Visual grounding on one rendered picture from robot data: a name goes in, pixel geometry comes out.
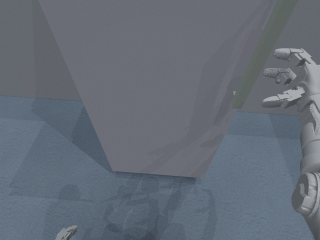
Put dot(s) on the handle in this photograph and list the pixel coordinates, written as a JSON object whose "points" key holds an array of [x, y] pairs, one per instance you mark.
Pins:
{"points": [[273, 28]]}

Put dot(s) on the robot right upper arm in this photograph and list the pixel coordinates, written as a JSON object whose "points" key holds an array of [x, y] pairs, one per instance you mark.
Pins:
{"points": [[306, 200]]}

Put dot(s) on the fridge door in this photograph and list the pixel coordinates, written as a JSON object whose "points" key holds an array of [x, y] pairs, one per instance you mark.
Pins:
{"points": [[156, 77]]}

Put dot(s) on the robot right hand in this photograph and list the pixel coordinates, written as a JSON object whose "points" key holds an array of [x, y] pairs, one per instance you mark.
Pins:
{"points": [[307, 80]]}

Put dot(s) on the right robot forearm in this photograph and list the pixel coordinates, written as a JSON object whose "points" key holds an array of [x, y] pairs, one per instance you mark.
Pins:
{"points": [[309, 112]]}

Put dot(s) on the robot left hand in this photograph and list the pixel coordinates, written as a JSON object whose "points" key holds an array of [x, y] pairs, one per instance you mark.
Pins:
{"points": [[66, 234]]}

